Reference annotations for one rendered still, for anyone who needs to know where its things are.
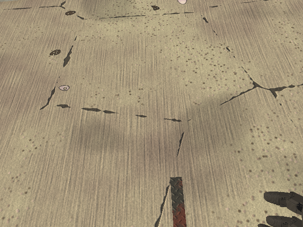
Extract right robot hand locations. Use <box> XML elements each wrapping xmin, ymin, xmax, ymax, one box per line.
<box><xmin>258</xmin><ymin>191</ymin><xmax>303</xmax><ymax>227</ymax></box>

